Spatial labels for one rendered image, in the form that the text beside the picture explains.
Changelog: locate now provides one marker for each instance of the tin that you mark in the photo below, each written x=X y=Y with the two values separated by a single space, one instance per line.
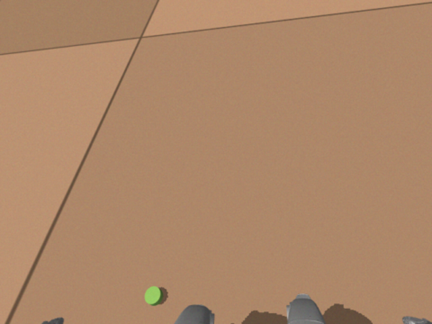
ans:
x=153 y=296

